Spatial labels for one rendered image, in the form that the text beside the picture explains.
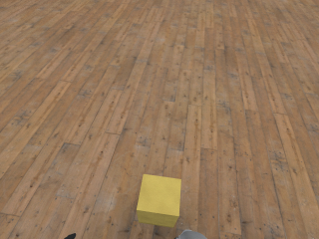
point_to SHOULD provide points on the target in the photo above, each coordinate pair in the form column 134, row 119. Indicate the carton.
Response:
column 159, row 200

